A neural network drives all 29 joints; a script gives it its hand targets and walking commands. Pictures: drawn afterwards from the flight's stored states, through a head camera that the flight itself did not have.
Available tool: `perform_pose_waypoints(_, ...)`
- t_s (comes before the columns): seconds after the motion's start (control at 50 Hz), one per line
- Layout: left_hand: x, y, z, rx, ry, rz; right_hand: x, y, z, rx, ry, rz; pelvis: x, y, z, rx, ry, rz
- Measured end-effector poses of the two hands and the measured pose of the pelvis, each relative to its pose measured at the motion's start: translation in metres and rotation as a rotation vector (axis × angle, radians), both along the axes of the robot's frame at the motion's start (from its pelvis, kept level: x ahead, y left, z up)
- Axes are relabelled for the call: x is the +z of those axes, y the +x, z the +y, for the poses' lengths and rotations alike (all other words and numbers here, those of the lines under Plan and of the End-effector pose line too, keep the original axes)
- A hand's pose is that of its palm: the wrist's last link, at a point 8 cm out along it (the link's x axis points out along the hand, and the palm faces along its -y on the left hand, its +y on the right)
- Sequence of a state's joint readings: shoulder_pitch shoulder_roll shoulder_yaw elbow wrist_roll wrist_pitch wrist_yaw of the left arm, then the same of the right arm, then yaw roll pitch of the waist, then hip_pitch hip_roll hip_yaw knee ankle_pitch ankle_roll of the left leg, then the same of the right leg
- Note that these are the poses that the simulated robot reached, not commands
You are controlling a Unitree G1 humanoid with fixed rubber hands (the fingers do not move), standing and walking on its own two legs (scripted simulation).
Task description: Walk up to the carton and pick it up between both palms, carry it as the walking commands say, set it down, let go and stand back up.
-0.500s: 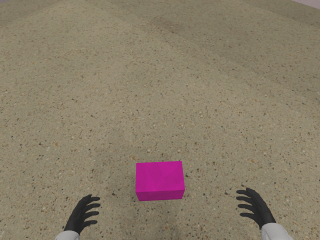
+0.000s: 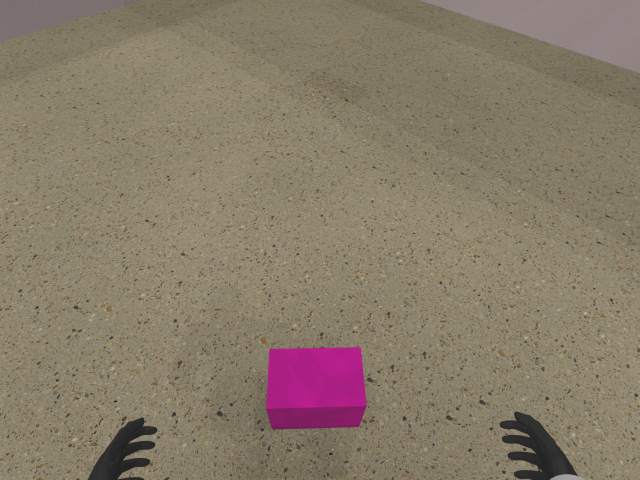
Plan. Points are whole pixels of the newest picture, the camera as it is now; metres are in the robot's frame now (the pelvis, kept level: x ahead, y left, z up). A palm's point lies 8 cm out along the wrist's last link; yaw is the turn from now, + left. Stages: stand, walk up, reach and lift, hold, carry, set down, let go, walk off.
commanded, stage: stand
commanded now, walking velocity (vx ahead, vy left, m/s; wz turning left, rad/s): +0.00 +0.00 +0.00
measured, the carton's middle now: (315, 389) +0.45 +0.03 -0.67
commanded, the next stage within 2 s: none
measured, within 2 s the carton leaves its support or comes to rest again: neither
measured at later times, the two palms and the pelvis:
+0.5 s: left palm out of the picture +0.11 +0.31 -0.10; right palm out of the picture +0.10 -0.29 -0.09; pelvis +0.00 +0.01 +0.00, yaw -1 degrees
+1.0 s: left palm out of the picture +0.07 +0.31 -0.10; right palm out of the picture +0.06 -0.30 -0.09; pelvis -0.02 +0.01 +0.01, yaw -1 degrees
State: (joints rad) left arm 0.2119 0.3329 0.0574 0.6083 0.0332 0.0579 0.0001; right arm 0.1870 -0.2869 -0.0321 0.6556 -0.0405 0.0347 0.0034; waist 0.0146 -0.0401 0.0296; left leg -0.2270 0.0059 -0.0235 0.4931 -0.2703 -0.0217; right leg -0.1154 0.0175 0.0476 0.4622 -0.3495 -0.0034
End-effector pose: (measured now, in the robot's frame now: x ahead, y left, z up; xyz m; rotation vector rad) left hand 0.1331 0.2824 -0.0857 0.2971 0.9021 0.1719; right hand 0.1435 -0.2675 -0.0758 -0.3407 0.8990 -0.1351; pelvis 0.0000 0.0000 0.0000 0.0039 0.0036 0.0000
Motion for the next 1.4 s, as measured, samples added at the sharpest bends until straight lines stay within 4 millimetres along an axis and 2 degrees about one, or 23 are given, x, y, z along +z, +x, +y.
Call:
perform_pose_waypoints(0.12, -0.006, -0.012, 0.017, 0.008, 0.034, 0.045, 0.003, 0.000, -0.015, -0.029, -0.047, 0.009, 0.000, 0.001, 0.004, -0.006, -0.002, 0.001)
perform_pose_waypoints(0.28, -0.014, -0.020, 0.015, -0.003, 0.030, 0.091, -0.004, -0.015, -0.014, -0.049, -0.047, 0.056, 0.002, 0.001, 0.008, -0.010, 0.000, -0.006)
perform_pose_waypoints(0.6, -0.013, -0.029, 0.027, -0.005, 0.060, 0.138, -0.015, -0.053, -0.023, -0.097, -0.052, 0.148, 0.004, -0.007, 0.009, -0.018, 0.002, -0.020)
perform_pose_waypoints(0.88, -0.014, -0.054, 0.029, 0.007, 0.068, 0.192, -0.017, -0.076, -0.034, -0.114, -0.060, 0.201, 0.007, -0.017, 0.006, -0.019, -0.001, -0.032)
perform_pose_waypoints(1.0, -0.016, -0.062, 0.029, 0.012, 0.064, 0.215, -0.017, -0.081, -0.036, -0.120, -0.060, 0.211, 0.008, -0.020, 0.005, -0.018, -0.003, -0.035)
perform_pose_waypoints(1.4, -0.015, -0.064, 0.033, 0.017, 0.060, 0.224, -0.018, -0.090, -0.035, -0.123, -0.060, 0.228, 0.009, -0.026, 0.009, -0.017, 0.000, -0.039)
